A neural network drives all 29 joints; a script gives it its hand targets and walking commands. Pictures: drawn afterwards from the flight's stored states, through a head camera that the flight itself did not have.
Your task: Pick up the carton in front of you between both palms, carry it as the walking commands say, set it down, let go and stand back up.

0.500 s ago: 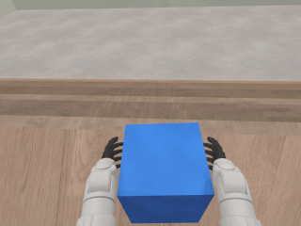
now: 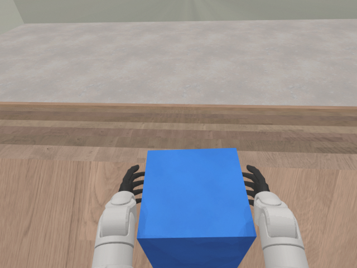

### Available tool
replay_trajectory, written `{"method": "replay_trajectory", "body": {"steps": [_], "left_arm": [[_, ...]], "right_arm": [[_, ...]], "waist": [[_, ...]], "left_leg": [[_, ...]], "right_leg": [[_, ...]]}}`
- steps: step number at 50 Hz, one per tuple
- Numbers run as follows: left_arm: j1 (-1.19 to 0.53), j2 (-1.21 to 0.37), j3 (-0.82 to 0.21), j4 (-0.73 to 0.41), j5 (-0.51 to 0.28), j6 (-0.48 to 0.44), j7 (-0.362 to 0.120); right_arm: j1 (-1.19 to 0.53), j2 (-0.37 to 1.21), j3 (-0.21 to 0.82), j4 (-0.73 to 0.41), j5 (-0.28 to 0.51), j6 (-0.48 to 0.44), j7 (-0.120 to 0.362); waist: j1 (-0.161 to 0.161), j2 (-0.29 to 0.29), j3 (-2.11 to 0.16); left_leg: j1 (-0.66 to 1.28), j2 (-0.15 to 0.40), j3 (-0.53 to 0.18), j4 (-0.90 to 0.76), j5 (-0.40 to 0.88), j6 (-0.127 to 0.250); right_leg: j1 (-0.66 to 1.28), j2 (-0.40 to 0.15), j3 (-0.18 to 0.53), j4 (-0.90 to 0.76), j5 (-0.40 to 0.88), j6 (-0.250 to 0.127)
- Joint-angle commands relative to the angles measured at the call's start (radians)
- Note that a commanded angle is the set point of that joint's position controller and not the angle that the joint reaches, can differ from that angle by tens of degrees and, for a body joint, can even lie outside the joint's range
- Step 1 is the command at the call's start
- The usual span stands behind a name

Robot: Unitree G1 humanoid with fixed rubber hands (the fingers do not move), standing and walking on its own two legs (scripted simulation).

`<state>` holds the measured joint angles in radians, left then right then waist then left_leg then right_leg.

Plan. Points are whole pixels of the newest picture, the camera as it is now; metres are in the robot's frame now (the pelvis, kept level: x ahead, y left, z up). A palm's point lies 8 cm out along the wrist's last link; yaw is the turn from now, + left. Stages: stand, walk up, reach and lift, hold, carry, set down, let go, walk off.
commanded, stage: hold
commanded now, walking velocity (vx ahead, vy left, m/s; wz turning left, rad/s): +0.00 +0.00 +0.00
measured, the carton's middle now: (193, 212) +0.28 +0.00 -0.03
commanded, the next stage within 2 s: carry in 0.40 s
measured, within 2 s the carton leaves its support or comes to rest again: neither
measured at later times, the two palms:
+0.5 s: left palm (127, 194) +0.28 +0.15 +0.05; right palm (260, 194) +0.28 -0.15 +0.05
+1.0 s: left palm (128, 139) +0.44 +0.17 +0.08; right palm (238, 134) +0.45 -0.13 +0.08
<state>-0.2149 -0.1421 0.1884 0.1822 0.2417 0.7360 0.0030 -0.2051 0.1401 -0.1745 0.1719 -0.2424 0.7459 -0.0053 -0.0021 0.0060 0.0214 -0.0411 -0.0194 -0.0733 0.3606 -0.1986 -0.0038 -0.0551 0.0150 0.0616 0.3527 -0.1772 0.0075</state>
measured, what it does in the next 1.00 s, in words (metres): walks ahead: right foot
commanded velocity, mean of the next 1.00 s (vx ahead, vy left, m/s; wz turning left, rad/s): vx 0.32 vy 0.00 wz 0.00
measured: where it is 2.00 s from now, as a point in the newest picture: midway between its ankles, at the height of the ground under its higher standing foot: (180, 195)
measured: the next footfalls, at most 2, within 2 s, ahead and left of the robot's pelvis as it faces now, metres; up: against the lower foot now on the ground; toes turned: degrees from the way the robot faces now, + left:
right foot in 0.80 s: +0.15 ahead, -0.09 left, +0.00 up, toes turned -8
left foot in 1.12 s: +0.41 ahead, +0.14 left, +0.00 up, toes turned +14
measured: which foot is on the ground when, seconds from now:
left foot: down 0.00-0.82, up 0.84-1.00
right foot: down 0.00-0.60, up 0.62-0.78, down 0.80-1.00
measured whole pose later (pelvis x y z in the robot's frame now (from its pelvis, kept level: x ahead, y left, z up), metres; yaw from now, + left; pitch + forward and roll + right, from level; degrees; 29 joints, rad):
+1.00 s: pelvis +0.18 +0.01 +0.00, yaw +3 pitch +6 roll +1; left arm -0.16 -0.13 0.09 -0.29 0.11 1.21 0.10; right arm -0.14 0.13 -0.14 -0.31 -0.08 1.22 -0.10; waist 0.01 -0.03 -0.15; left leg -0.53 0.06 0.12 0.82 -0.38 0.00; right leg -0.16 -0.05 -0.19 0.35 -0.29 -0.01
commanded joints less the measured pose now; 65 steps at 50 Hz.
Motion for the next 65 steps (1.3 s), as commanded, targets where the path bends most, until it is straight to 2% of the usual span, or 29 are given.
{"method": "replay_trajectory", "body": {"steps": [1, 19, 20, 22, 23, 26, 28, 29, 30, 31, 32, 33, 35, 36, 39, 40, 41, 42, 43, 44, 46, 49, 53, 56, 57, 58, 59, 62, 65], "left_arm": [[-0.456, -0.886, -0.518, -0.032, -0.221, -0.008, -0.219], [-0.602, -0.926, -0.509, 0.033, -0.22, -0.023, -0.24], [-0.631, -0.912, -0.515, 0.025, -0.224, -0.013, -0.24], [-0.625, -0.911, -0.536, -0.007, -0.246, -0.003, -0.234], [-0.645, -0.912, -0.553, -0.038, -0.254, 0.003, -0.23], [-0.621, -0.904, -0.611, -0.109, -0.295, 0.041, -0.204], [-0.606, -0.879, -0.658, -0.179, -0.325, 0.091, -0.183], [-0.623, -0.867, -0.676, -0.216, -0.345, 0.122, -0.177], [-0.639, -0.858, -0.695, -0.246, -0.366, 0.154, -0.174], [-0.654, -0.857, -0.712, -0.265, -0.392, 0.188, -0.17], [-0.658, -0.849, -0.728, -0.276, -0.423, 0.222, -0.17], [-0.671, -0.857, -0.758, -0.299, -0.461, 0.252, -0.172], [-0.648, -0.883, -0.784, -0.323, -0.519, 0.298, -0.173], [-0.631, -0.892, -0.792, -0.342, -0.541, 0.318, -0.172], [-0.551, -0.908, -0.789, -0.397, -0.566, 0.374, -0.165], [-0.523, -0.909, -0.783, -0.411, -0.563, 0.393, -0.162], [-0.479, -0.9, -0.77, -0.422, -0.549, 0.41, -0.156], [-0.448, -0.873, -0.754, -0.421, -0.52, 0.42, -0.151], [-0.447, -0.876, -0.752, -0.442, -0.499, 0.43, -0.144], [-0.456, -0.879, -0.757, -0.485, -0.493, 0.44, -0.138], [-0.468, -0.922, -0.775, -0.546, -0.507, 0.453, -0.135], [-0.503, -0.916, -0.793, -0.615, -0.543, 0.463, -0.141], [-0.457, -0.869, -0.798, -0.623, -0.559, 0.489, -0.151], [-0.439, -0.831, -0.792, -0.617, -0.558, 0.508, -0.156], [-0.44, -0.807, -0.783, -0.612, -0.556, 0.515, -0.159], [-0.47, -0.799, -0.789, -0.626, -0.566, 0.528, -0.162], [-0.487, -0.808, -0.792, -0.607, -0.569, 0.533, -0.167], [-0.489, -0.887, -0.793, -0.581, -0.572, 0.509, -0.179], [-0.517, -0.931, -0.813, -0.594, -0.563, 0.48, -0.168]], "right_arm": [[-0.483, 0.869, 0.515, -0.053, 0.228, -0.02, 0.224], [-0.631, 0.924, 0.515, 0.008, 0.229, -0.032, 0.239], [-0.658, 0.912, 0.515, 0.001, 0.235, -0.023, 0.237], [-0.676, 0.917, 0.539, -0.034, 0.26, -0.015, 0.231], [-0.693, 0.917, 0.562, -0.06, 0.276, -0.009, 0.228], [-0.699, 0.913, 0.626, -0.121, 0.338, 0.026, 0.219], [-0.686, 0.912, 0.678, -0.168, 0.388, 0.072, 0.214], [-0.691, 0.904, 0.69, -0.187, 0.407, 0.1, 0.21], [-0.685, 0.883, 0.692, -0.203, 0.418, 0.13, 0.203], [-0.664, 0.865, 0.689, -0.21, 0.424, 0.162, 0.196], [-0.633, 0.851, 0.689, -0.211, 0.427, 0.196, 0.185], [-0.626, 0.826, 0.689, -0.25, 0.43, 0.224, 0.173], [-0.626, 0.814, 0.707, -0.344, 0.454, 0.277, 0.151], [-0.625, 0.823, 0.721, -0.39, 0.47, 0.3, 0.144], [-0.571, 0.847, 0.75, -0.477, 0.51, 0.365, 0.14], [-0.539, 0.849, 0.755, -0.489, 0.513, 0.384, 0.142], [-0.529, 0.847, 0.759, -0.506, 0.521, 0.404, 0.148], [-0.548, 0.856, 0.772, -0.534, 0.543, 0.427, 0.157], [-0.574, 0.863, 0.782, -0.54, 0.558, 0.444, 0.167], [-0.563, 0.882, 0.783, -0.53, 0.571, 0.451, 0.177], [-0.522, 0.896, 0.772, -0.536, 0.578, 0.456, 0.186], [-0.527, 0.903, 0.785, -0.577, 0.585, 0.461, 0.176], [-0.472, 0.861, 0.761, -0.604, 0.553, 0.478, 0.153], [-0.424, 0.832, 0.739, -0.581, 0.528, 0.493, 0.149], [-0.406, 0.819, 0.729, -0.565, 0.52, 0.497, 0.148], [-0.395, 0.801, 0.714, -0.534, 0.498, 0.495, 0.146], [-0.403, 0.816, 0.715, -0.524, 0.495, 0.494, 0.145], [-0.468, 0.91, 0.748, -0.58, 0.524, 0.478, 0.15], [-0.544, 0.936, 0.784, -0.624, 0.567, 0.457, 0.161]], "waist": [[-0.002, -0.001, -0.174], [0.002, -0.003, -0.214], [0.002, -0.036, -0.269], [0.004, -0.051, -0.254], [0.004, -0.066, -0.238], [0.013, -0.134, -0.305], [0.011, -0.118, -0.345], [0.008, -0.083, -0.344], [0.002, 0.023, -0.324], [-0.011, 0.202, -0.303], [-0.017, 0.254, -0.235], [-0.019, 0.221, -0.217], [-0.022, 0.138, -0.286], [-0.023, 0.14, -0.326], [-0.01, 0.13, -0.39], [-0.004, 0.077, -0.417], [0.016, -0.072, -0.464], [0.027, -0.29, -0.42], [0.034, -0.265, -0.361], [0.036, -0.177, -0.333], [0.033, -0.068, -0.346], [0.027, -0.116, -0.334], [0.025, -0.155, -0.31], [0.0, -0.093, -0.375], [-0.022, -0.015, -0.426], [-0.036, 0.247, -0.471], [-0.031, 0.274, -0.436], [-0.022, 0.033, -0.411], [-0.016, 0.076, -0.399]], "left_leg": [[-0.009, -0.066, -0.008, -0.059, 0.13, -0.002], [-0.043, -0.061, 0.002, -0.036, 0.025, 0.005], [-0.139, 0.102, -0.004, 0.04, -0.09, 0.014], [-0.221, 0.071, -0.011, 0.041, -0.427, 0.017], [-0.275, 0.061, 0.003, 0.069, -0.477, 0.015], [-0.294, 0.006, 0.127, 0.232, -0.194, -0.004], [-0.2, 0.006, 0.14, 0.126, -0.209, 0.009], [-0.15, 0.027, 0.112, 0.064, -0.257, 0.02], [-0.104, 0.114, -0.023, -0.02, -0.364, 0.046], [-0.026, 0.254, -0.25, -0.136, -0.49, 0.103], [0.045, 0.343, -0.407, -0.192, -0.43, 0.16], [0.062, 0.365, -0.424, -0.176, -0.27, 0.201], [0.093, 0.329, -0.265, -0.119, -0.064, 0.179], [0.089, 0.295, -0.185, -0.091, -0.01, 0.157], [-0.076, 0.201, 0.017, 0.028, -0.041, 0.1], [-0.227, 0.175, 0.069, 0.115, -0.072, 0.078], [-0.415, 0.128, 0.148, 0.321, -0.142, 0.036], [-0.706, 0.051, 0.209, 0.51, -0.279, 0.002], [-0.819, 0.074, 0.149, 0.586, -0.355, 0.017], [-0.851, 0.102, 0.123, 0.643, -0.368, 0.023], [-0.824, 0.134, 0.117, 0.597, -0.295, 0.017], [-0.668, 0.106, 0.189, 0.395, -0.137, -0.004], [-0.435, 0.057, 0.28, 0.191, 0.043, 0.0], [-0.033, 0.001, 0.371, 0.119, 0.049, 0.026], [0.164, 0.111, 0.217, 0.098, -0.04, 0.045], [0.284, 0.403, -0.292, -0.081, -0.25, 0.172], [0.315, 0.476, -0.462, -0.152, -0.167, 0.245], [0.191, 0.418, -0.22, -0.103, 0.075, 0.192], [0.092, 0.347, -0.02, -0.139, 0.127, 0.135]], "right_leg": [[0.064, 0.074, 0.009, -0.037, 0.115, -0.005], [0.058, 0.066, 0.003, -0.016, 0.024, -0.006], [-0.05, -0.113, 0.01, 0.033, -0.122, -0.01], [-0.14, -0.114, 0.063, -0.034, -0.516, -0.027], [-0.147, -0.126, 0.085, -0.049, -0.588, -0.039], [-0.116, -0.208, 0.184, -0.084, -0.445, -0.096], [-0.18, -0.199, 0.141, -0.056, -0.46, -0.1], [-0.236, -0.168, 0.085, -0.013, -0.49, -0.083], [-0.323, -0.11, -0.006, 0.112, -0.459, -0.05], [-0.463, -0.043, -0.12, 0.335, -0.359, -0.008], [-0.625, -0.019, -0.17, 0.39, -0.332, 0.005], [-0.657, -0.053, -0.137, 0.383, -0.327, -0.005], [-0.584, -0.045, -0.16, 0.292, -0.286, -0.007], [-0.518, -0.021, -0.194, 0.247, -0.238, -0.004], [-0.169, 0.012, -0.274, 0.025, -0.052, 0.005], [0.04, -0.03, -0.23, -0.005, -0.034, -0.011], [0.24, -0.19, -0.005, -0.073, -0.19, -0.065], [0.357, -0.41, 0.337, -0.113, -0.254, -0.179], [0.346, -0.478, 0.437, -0.114, -0.16, -0.258], [0.314, -0.475, 0.402, -0.111, -0.037, -0.268], [0.277, -0.427, 0.238, -0.133, -0.011, -0.209], [0.172, -0.322, 0.008, -0.145, 0.065, -0.144], [0.042, -0.266, -0.143, -0.105, 0.131, -0.106], [-0.134, -0.199, -0.275, 0.18, 0.253, -0.042], [-0.275, -0.168, -0.287, 0.381, 0.141, -0.002], [-0.502, -0.055, -0.278, 0.694, -0.098, 0.049], [-0.679, -0.033, -0.17, 0.847, -0.315, 0.028], [-0.717, -0.161, -0.076, 0.899, -0.198, -0.02], [-0.627, -0.15, -0.117, 0.724, -0.101, -0.013]]}}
